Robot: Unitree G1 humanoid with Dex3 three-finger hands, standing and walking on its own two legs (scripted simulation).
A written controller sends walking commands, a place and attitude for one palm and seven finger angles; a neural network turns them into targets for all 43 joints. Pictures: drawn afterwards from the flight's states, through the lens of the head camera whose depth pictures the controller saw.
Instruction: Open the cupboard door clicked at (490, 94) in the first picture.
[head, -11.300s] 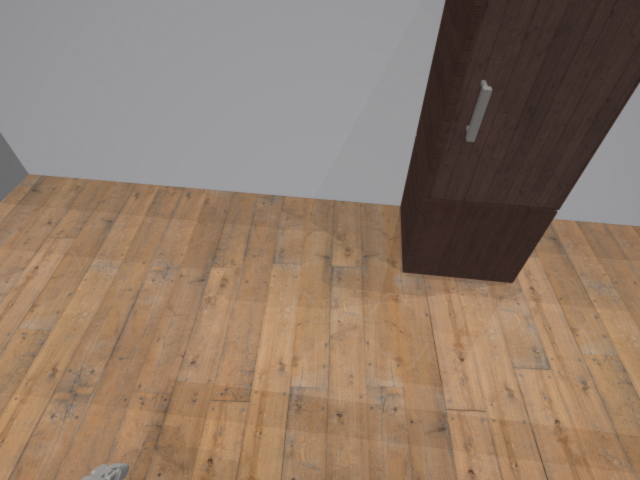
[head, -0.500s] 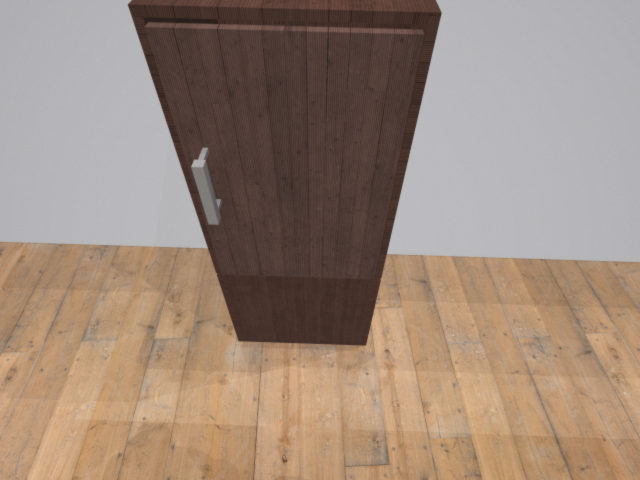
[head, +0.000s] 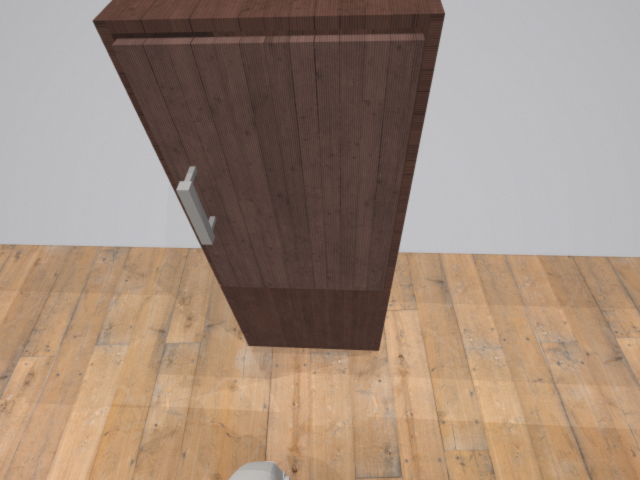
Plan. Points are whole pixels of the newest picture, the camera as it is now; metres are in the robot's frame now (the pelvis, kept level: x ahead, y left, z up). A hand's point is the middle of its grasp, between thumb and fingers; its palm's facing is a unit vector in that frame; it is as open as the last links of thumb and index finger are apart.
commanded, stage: come to a stop and stand still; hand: left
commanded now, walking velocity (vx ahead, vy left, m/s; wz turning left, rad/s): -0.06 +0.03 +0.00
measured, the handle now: (200, 206) +0.54 +0.25 -0.02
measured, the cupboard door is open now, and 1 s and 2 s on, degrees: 0 0 0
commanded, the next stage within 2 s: look again from close up in 0.62 s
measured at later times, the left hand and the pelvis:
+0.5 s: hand out of the picture -0.01 +0.20 -0.17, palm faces +0.03 -0.98 -0.19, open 7.4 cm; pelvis +0.00 +0.03 +0.00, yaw -1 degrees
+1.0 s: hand out of the picture +0.03 +0.23 -0.17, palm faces +0.00 -0.98 -0.21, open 7.4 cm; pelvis +0.00 +0.05 +0.00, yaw +0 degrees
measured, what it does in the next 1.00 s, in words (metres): steps on the spot: left foot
